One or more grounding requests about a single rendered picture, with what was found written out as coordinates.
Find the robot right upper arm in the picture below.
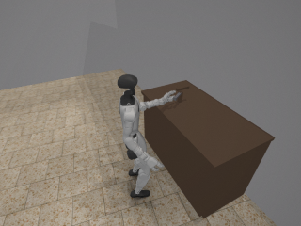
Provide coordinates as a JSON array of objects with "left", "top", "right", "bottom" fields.
[{"left": 122, "top": 107, "right": 135, "bottom": 143}]

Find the robot thigh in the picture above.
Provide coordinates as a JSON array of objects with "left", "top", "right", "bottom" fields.
[
  {"left": 127, "top": 148, "right": 151, "bottom": 176},
  {"left": 137, "top": 131, "right": 147, "bottom": 152}
]

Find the right robot thigh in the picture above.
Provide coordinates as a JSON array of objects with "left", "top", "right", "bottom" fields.
[{"left": 127, "top": 148, "right": 151, "bottom": 176}]

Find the left robot forearm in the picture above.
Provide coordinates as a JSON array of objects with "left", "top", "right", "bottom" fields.
[{"left": 143, "top": 97, "right": 166, "bottom": 109}]

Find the left robot thigh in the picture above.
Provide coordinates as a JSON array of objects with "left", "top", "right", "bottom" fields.
[{"left": 137, "top": 131, "right": 147, "bottom": 152}]

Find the robot left hand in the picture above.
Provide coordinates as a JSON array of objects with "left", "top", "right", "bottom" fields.
[{"left": 164, "top": 90, "right": 176, "bottom": 103}]

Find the counter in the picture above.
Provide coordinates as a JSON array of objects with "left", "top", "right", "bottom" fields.
[{"left": 141, "top": 80, "right": 275, "bottom": 218}]

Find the robot left upper arm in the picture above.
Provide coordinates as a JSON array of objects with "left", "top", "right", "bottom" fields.
[{"left": 123, "top": 89, "right": 147, "bottom": 112}]

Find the tap lever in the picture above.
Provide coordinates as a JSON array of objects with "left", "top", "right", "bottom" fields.
[{"left": 173, "top": 93, "right": 182, "bottom": 101}]

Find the right robot forearm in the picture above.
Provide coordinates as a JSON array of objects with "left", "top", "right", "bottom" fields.
[{"left": 124, "top": 137, "right": 150, "bottom": 162}]

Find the robot right hand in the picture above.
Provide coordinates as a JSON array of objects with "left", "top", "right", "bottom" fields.
[{"left": 146, "top": 156, "right": 164, "bottom": 171}]

